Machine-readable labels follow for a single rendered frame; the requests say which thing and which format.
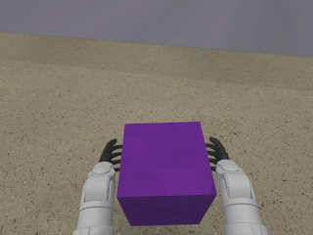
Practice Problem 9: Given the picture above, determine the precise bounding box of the carton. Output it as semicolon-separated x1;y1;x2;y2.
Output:
116;121;217;226

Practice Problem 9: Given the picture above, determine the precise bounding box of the left robot hand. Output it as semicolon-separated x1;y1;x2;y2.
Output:
99;138;122;172

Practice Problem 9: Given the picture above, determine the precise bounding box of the right robot hand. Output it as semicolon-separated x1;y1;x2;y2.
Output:
205;137;230;172

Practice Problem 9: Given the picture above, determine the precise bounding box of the left robot forearm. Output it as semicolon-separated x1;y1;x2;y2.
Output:
72;162;116;235

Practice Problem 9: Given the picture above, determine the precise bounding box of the right robot forearm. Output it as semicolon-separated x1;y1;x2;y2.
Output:
215;159;269;235

